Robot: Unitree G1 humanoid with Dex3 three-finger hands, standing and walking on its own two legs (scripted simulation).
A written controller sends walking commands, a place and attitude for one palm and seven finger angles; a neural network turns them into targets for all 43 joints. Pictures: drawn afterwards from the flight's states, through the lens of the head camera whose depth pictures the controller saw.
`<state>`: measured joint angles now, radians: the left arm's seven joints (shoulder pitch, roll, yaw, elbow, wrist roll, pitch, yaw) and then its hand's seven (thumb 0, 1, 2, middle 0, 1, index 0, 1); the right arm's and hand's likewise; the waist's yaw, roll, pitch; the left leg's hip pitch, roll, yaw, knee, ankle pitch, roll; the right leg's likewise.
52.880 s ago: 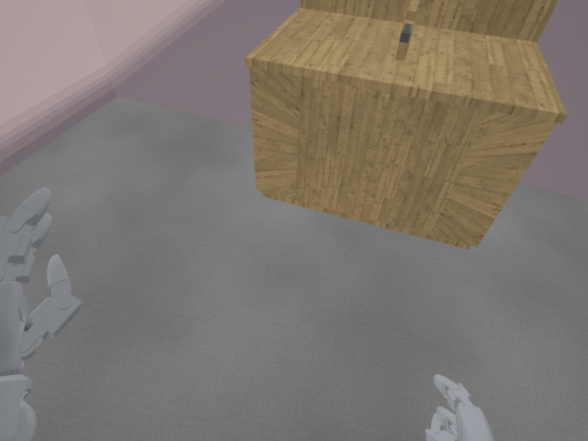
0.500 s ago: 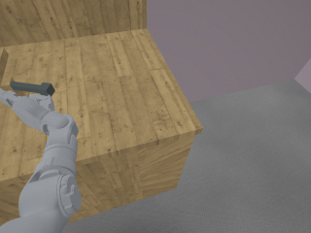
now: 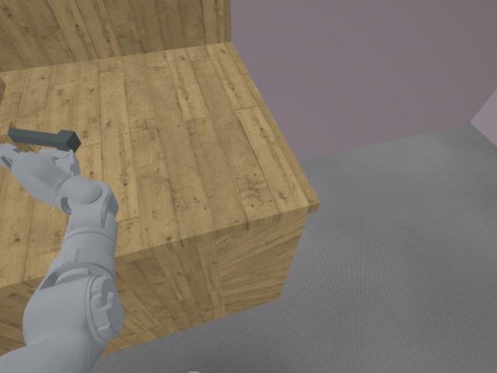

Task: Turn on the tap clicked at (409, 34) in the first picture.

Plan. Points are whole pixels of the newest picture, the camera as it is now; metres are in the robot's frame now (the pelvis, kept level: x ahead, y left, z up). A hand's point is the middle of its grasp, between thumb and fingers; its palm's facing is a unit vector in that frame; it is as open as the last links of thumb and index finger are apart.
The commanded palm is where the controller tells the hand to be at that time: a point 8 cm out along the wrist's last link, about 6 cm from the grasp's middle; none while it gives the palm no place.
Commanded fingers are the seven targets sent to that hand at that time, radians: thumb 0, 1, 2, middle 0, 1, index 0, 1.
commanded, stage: push the lever round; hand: left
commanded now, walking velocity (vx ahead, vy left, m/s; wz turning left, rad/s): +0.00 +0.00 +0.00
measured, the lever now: (67, 142) +0.48 +0.30 +0.10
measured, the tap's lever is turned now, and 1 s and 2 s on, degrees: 64 64 64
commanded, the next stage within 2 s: none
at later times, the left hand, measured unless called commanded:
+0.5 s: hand (71, 156) +0.44 +0.28 +0.10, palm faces +0.88 -0.47 -0.06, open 8.6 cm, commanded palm +0.45 +0.28 +0.10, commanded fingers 0.00 0.90 0.90 -0.15 -0.15 -0.15 -0.15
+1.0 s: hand (71, 157) +0.44 +0.28 +0.10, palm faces +0.88 -0.48 -0.07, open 8.6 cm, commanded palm +0.45 +0.29 +0.10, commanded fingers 0.00 0.90 0.90 -0.15 -0.15 -0.15 -0.15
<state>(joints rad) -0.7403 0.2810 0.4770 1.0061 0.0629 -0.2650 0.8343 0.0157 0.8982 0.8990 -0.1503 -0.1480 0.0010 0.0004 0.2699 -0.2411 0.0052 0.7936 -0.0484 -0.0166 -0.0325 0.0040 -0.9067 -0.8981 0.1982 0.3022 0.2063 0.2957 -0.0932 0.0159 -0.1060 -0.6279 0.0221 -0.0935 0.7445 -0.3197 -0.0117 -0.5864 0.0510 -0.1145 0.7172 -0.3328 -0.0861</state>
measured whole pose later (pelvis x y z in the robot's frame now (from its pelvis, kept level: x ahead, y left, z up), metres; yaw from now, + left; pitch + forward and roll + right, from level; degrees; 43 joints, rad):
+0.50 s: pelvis +0.00 -0.01 +0.00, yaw +1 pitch +12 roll +0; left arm -0.74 0.30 0.48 1.00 0.05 -0.25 0.81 0.02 0.90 0.90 -0.15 -0.15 0.00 0.00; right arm 0.27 -0.25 0.00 0.79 -0.05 -0.02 -0.03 0.00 -0.91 -0.90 0.20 0.30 0.21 0.30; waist -0.09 0.02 -0.10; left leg -0.64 0.02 -0.11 0.75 -0.33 -0.01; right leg -0.60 0.05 -0.13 0.73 -0.35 -0.10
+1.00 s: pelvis +0.00 -0.02 +0.00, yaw +1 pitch +12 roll +0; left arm -0.73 0.32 0.50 1.00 0.05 -0.24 0.78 0.02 0.90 0.90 -0.15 -0.15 0.00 0.00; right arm 0.26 -0.25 0.01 0.78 -0.04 -0.01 -0.04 0.00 -0.91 -0.90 0.20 0.30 0.21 0.30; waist -0.09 0.02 -0.11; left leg -0.64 0.03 -0.11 0.75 -0.33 0.01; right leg -0.60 0.06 -0.13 0.73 -0.35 -0.10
